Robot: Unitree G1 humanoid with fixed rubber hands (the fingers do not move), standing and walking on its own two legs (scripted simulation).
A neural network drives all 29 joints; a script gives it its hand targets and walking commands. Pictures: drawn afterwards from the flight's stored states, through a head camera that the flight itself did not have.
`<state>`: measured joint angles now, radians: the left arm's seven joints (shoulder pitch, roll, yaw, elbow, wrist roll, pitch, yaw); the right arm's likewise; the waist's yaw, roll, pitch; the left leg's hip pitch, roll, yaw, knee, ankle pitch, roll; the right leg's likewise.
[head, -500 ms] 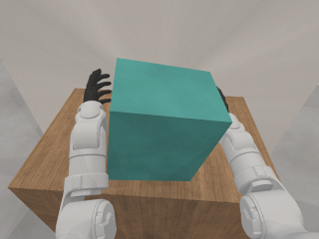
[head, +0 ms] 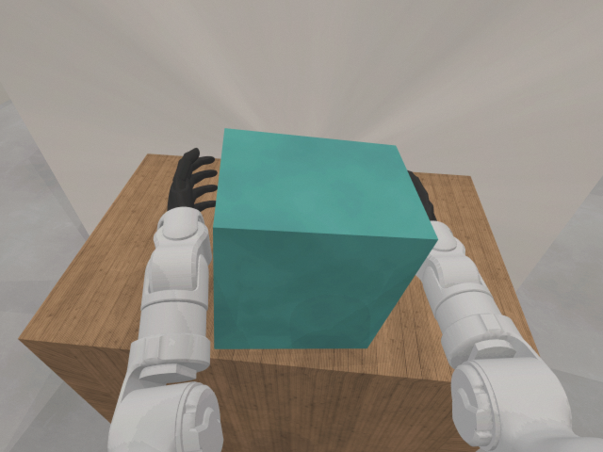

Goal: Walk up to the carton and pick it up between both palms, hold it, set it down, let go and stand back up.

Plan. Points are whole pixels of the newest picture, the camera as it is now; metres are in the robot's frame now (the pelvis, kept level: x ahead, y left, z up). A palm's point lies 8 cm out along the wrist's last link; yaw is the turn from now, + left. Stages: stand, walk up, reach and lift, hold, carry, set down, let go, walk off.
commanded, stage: set down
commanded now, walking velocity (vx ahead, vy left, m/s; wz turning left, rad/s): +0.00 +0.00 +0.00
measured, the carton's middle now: (303, 249) +0.37 +0.03 +0.10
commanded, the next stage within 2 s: none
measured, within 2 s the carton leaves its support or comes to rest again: neither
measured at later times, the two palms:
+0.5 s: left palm (188, 224) +0.38 +0.18 +0.13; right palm (411, 233) +0.41 -0.13 +0.09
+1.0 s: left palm (178, 236) +0.37 +0.20 +0.11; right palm (403, 233) +0.41 -0.12 +0.10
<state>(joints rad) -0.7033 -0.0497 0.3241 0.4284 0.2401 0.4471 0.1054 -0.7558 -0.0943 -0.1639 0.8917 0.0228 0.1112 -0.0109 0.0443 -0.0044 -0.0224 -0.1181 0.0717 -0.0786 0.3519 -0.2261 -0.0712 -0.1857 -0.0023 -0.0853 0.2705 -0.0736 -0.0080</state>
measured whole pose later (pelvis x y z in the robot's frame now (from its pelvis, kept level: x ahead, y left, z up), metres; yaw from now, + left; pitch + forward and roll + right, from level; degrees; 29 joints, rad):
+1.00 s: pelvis +0.00 +0.01 +0.00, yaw +0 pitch +1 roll -1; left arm -0.63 -0.09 0.35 0.51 0.28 0.26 0.09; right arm -0.73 -0.06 -0.30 0.98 -0.13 -0.05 0.04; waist 0.08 -0.03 -0.01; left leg -0.12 0.06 -0.07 0.31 -0.21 -0.06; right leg -0.19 -0.01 -0.07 0.23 -0.05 0.00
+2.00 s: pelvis +0.01 +0.02 +0.00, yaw +0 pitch +0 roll -1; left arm -0.53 -0.08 0.27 0.49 0.23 0.19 0.15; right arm -0.72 -0.08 -0.30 1.06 -0.11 -0.16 0.07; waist 0.09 0.00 0.01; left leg -0.11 0.04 -0.06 0.34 -0.23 -0.04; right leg -0.18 -0.03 -0.07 0.25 -0.07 0.02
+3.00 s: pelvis -0.02 +0.00 +0.00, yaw -3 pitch +4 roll +0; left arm -0.91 0.29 0.13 0.50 -0.28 0.67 0.19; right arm -0.99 -0.54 0.12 0.86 0.47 0.39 0.04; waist 0.15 0.05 -0.08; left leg -0.25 0.07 -0.03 0.38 -0.21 -0.07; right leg -0.35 0.00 -0.03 0.34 -0.06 -0.02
